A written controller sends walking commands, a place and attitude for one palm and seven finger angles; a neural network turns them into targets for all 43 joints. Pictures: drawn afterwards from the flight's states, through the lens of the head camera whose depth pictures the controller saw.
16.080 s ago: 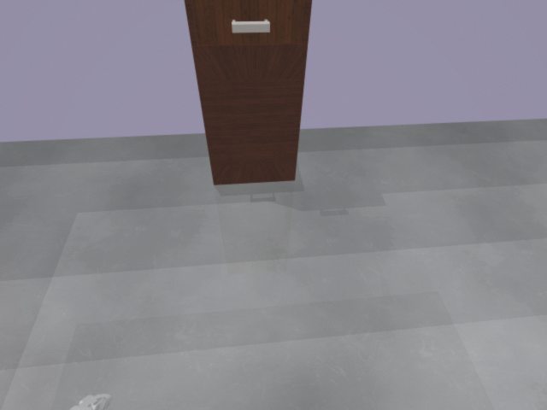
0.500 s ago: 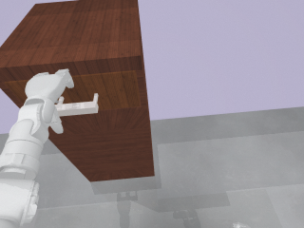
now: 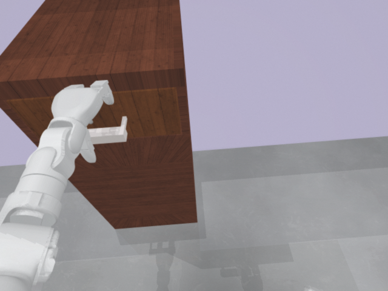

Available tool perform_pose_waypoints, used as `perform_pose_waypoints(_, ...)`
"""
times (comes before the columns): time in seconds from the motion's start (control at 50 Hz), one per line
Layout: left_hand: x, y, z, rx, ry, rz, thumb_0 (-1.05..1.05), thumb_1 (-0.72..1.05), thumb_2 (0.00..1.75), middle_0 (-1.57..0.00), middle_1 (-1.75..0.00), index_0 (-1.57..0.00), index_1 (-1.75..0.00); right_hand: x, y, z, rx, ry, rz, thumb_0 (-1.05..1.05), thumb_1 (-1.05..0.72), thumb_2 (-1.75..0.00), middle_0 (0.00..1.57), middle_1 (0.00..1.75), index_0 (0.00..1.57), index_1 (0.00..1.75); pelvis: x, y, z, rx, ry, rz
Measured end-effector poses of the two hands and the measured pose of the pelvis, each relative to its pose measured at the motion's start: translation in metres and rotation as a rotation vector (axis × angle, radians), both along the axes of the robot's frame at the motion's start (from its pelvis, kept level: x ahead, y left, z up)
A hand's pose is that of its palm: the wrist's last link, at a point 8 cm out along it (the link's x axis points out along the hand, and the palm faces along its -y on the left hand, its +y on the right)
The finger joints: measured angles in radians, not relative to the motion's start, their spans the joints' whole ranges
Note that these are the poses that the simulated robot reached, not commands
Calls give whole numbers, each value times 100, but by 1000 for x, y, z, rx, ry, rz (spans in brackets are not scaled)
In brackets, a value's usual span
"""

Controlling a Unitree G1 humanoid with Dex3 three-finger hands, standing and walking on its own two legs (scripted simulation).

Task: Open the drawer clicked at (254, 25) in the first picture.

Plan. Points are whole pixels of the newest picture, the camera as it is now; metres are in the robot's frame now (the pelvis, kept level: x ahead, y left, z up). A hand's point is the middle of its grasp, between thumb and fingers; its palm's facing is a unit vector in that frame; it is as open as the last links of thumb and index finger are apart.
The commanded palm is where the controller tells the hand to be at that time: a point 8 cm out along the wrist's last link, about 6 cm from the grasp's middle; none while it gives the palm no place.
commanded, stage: move the hooked fingers above the handle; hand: left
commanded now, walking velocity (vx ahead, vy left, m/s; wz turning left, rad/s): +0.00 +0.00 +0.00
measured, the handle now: (100, 128) +0.47 +0.26 +0.04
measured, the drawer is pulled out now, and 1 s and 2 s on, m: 0.00 0.00 0.00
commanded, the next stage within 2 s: lower the fingers behind the handle in 0.98 s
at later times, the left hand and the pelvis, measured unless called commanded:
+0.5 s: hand (89, 124) +0.43 +0.25 +0.10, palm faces +0.02 -0.03 -1.00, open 13.8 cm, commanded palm +0.42 +0.28 +0.17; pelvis +0.00 +0.00 +0.00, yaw +2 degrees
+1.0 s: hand (88, 123) +0.43 +0.25 +0.11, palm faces -0.02 +0.01 -1.00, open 13.7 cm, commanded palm +0.42 +0.28 +0.16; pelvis -0.02 -0.01 +0.00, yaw +0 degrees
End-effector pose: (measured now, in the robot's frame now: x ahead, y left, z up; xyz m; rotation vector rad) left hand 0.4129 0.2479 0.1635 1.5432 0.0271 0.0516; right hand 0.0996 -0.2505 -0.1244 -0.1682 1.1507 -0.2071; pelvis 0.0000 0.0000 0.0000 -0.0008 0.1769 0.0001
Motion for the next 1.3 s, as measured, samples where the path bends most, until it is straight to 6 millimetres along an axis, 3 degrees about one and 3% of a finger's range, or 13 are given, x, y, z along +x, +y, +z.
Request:
perform_pose_waypoints(0.12,-3,16,2,17,35,72,0,-49,30,-40,-122,-35,-125,-5,0,3,8,-16,-19,0,-91,-90,20,30,20,30,-4,-6,1,3,-7,-11)
perform_pose_waypoints(0.26,-20,44,-5,34,97,129,0,-49,30,-34,-121,-33,-122,-12,-16,5,-35,4,-10,0,-91,-90,20,30,20,30,-4,-9,1,-1,-4,5)
perform_pose_waypoints(0.36,-24,29,-11,16,95,26,-1,-49,30,-33,-120,-32,-121,-11,-27,8,-78,24,10,0,-91,-90,20,30,20,30,-3,-8,0,-6,-6,30)
perform_pose_waypoints(0.46,-10,7,-10,-2,26,-52,0,-49,30,-33,-120,-32,-120,-6,-27,9,-89,8,6,0,-91,-90,20,30,20,30,-3,-5,-3,-6,5,33)
perform_pose_waypoints(0.56,-2,5,-4,5,-20,-35,0,-49,30,-43,-126,-33,-121,-2,-17,4,-57,-1,8,0,-91,-90,20,30,20,30,-2,-3,-3,-4,18,20)
perform_pose_waypoints(0.76,1,0,1,9,22,14,0,-49,30,-45,-124,-35,-126,-4,3,0,8,-19,-8,0,-91,-90,20,30,20,30,-7,-6,-1,2,4,0)
perform_pose_waypoints(1.1,0,3,-3,33,32,31,0,-49,30,-39,-122,-33,-125,-43,-38,4,-87,28,-50,0,-91,-90,20,30,20,30,-18,-17,-4,4,23,4)
perform_pose_waypoints(1.3,0,1,-4,32,25,50,0,-49,30,-38,-122,-33,-127,-55,-42,1,-78,41,-56,0,-91,-90,20,30,20,30,-22,-22,-6,5,35,6)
